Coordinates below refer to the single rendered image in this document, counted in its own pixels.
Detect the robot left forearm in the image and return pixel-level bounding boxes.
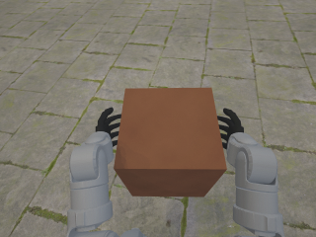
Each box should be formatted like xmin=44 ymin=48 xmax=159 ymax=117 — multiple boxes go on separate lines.
xmin=66 ymin=131 xmax=115 ymax=237

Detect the robot right hand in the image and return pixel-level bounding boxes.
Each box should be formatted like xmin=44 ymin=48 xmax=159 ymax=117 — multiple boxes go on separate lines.
xmin=217 ymin=108 xmax=244 ymax=149

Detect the robot left hand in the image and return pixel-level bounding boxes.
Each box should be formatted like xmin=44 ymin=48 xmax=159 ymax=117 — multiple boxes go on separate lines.
xmin=95 ymin=107 xmax=121 ymax=147

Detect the carton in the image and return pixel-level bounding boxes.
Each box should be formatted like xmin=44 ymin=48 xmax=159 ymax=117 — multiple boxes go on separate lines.
xmin=114 ymin=87 xmax=227 ymax=198

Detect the robot right forearm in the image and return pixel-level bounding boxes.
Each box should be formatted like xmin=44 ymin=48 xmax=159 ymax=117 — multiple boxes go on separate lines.
xmin=226 ymin=132 xmax=284 ymax=237

